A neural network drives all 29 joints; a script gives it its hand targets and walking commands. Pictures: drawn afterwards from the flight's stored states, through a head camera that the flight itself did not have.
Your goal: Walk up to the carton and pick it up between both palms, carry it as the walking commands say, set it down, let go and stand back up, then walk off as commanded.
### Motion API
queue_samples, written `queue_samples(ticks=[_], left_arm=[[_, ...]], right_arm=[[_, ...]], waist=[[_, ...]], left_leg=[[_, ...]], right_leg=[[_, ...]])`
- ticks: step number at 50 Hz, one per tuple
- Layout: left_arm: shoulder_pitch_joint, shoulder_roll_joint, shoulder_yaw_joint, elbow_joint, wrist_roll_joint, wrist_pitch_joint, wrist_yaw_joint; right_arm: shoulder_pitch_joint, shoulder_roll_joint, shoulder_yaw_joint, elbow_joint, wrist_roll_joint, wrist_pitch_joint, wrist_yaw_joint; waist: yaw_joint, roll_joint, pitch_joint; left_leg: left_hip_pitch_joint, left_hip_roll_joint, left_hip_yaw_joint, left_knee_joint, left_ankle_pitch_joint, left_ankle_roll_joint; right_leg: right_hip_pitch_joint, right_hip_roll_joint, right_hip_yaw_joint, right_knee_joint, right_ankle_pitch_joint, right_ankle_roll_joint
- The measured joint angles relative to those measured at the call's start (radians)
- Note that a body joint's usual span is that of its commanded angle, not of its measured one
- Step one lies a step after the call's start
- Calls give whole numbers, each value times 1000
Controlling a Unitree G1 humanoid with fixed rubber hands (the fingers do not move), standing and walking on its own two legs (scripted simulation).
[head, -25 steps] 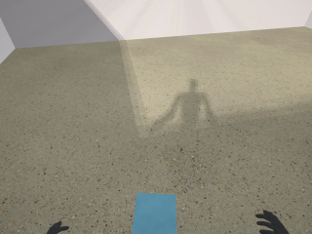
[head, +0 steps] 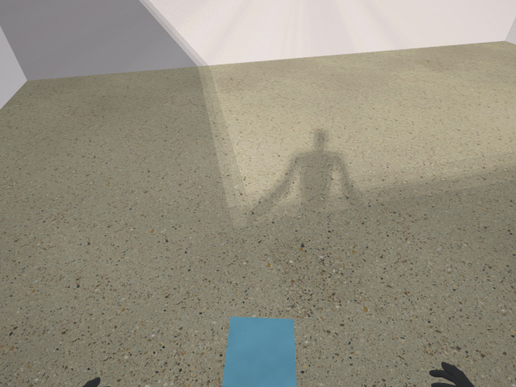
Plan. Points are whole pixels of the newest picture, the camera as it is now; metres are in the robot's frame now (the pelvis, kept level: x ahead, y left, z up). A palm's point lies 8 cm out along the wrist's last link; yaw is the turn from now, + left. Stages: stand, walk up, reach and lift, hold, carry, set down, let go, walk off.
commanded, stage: stand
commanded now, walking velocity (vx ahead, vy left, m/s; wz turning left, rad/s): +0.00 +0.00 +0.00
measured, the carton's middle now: (261, 369) +0.39 +0.02 -0.63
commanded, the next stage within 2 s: walk off in 0.04 s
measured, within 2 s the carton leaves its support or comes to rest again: neither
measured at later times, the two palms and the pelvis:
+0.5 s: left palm out of the picture +0.05 +0.32 -0.10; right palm out of the picture +0.06 -0.27 -0.10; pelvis -0.02 +0.02 +0.00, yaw +1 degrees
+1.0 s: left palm out of the picture -0.09 +0.46 -0.12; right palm out of the picture -0.05 -0.11 -0.12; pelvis -0.13 +0.15 -0.01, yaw +2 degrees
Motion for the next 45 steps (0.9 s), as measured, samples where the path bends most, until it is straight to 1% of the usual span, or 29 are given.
queue_samples(ticks=[15,21,23,25,27,28,32,34,35,36,37,38,39,40,42,43,45], left_arm=[[0,1,0,39,0,-2,0],[0,1,0,49,0,20,3],[0,1,0,49,0,25,11],[0,1,0,50,0,31,21],[0,1,0,50,0,39,29],[0,1,0,50,0,44,33],[0,0,0,50,0,57,45],[0,0,0,50,0,65,49],[0,0,0,50,0,69,51],[0,0,0,50,0,72,53],[-1,1,0,50,0,74,55],[-1,2,0,52,0,81,60],[-1,2,0,56,0,92,67],[-1,2,0,61,0,102,75],[-1,2,0,60,0,110,80],[0,3,0,60,0,110,80],[0,3,0,59,0,110,80]], right_arm=[[-1,6,0,43,0,0,0],[-2,43,0,74,0,68,0],[-2,44,0,84,0,93,-1],[0,41,0,88,0,113,-3],[2,35,0,87,0,124,-3],[2,32,0,87,0,128,-3],[2,30,0,86,0,135,-2],[3,34,0,86,0,135,3],[3,37,0,86,0,135,3],[3,39,0,86,0,135,3],[1,42,0,86,0,134,4],[-2,55,0,87,-2,134,4],[-2,72,1,87,-2,134,4],[0,87,0,87,-3,134,4],[0,108,0,87,-3,134,4],[-1,113,0,87,-3,134,4],[-9,111,0,86,-3,136,4]], waist=[[-2,1,2],[4,6,29],[7,9,40],[7,9,53],[4,10,66],[1,11,69],[-3,13,71],[-3,14,72],[-4,15,74],[-7,16,77],[-11,15,85],[-12,7,99],[-11,3,107],[-14,3,108],[-20,2,107],[-19,2,106],[-9,1,107]], left_leg=[[-7,0,-1,-18,11,4],[-16,-1,0,-9,18,4],[-58,-2,1,100,-97,4],[-114,-4,-1,262,-181,4],[-155,-6,-10,380,-208,4],[-166,-6,-16,406,-209,4],[-168,5,-23,400,-210,4],[-147,20,-24,325,-211,4],[-124,29,-25,249,-200,4],[-94,38,-25,152,-163,4],[-83,42,-22,90,-61,-2],[-93,34,-15,105,-25,-6],[-95,32,-10,115,-23,-5],[-95,33,-9,110,-24,0],[-94,32,-7,84,-12,12],[-95,29,-3,71,0,18],[-112,20,16,51,26,29]], right_leg=[[0,-1,0,-33,18,6],[-5,-4,0,-33,31,6],[-15,-10,0,-31,37,8],[-26,-28,1,-30,46,17],[-37,-55,1,-31,55,33],[-44,-70,1,-31,59,43],[-79,-126,-1,-27,75,87],[-100,-146,-1,-25,85,110],[-111,-155,-2,-20,89,120],[-128,-161,-3,-2,86,130],[-155,-166,0,43,57,119],[-189,-156,22,141,-57,108],[-227,-126,42,278,-162,98],[-260,-93,45,415,-228,90],[-297,-29,45,613,-265,79],[-299,-8,41,672,-265,76],[-295,7,24,713,-263,74]])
